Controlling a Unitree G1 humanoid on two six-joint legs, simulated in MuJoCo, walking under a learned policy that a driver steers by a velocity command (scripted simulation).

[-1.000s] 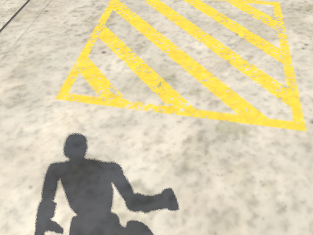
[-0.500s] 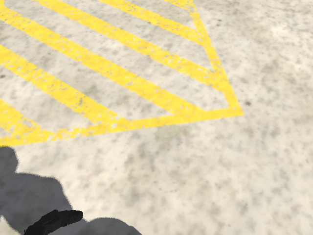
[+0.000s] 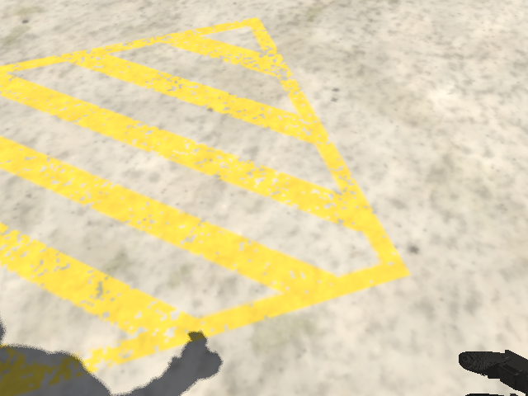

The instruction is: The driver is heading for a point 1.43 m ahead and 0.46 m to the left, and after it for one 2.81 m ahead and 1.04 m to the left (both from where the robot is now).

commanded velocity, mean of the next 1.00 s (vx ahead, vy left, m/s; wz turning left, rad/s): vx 0.50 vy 0.00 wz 0.23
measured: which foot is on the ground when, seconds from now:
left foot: down 0.00-0.46, up 0.48-0.94, down 0.96-1.00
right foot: down 0.00-0.02, up 0.04-0.44, down 0.46-0.96, up 0.98-1.00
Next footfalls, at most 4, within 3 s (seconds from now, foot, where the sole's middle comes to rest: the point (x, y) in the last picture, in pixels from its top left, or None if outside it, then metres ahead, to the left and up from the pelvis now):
0.46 right None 0.37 -0.14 -0.76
0.96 left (240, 338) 0.61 0.17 -0.76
1.44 right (276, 237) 0.94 0.09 -0.76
1.94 left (161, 213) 1.01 0.46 -0.76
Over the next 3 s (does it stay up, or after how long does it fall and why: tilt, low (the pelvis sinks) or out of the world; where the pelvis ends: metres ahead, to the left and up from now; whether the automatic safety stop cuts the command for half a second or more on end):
stays up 1.47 0.57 0.00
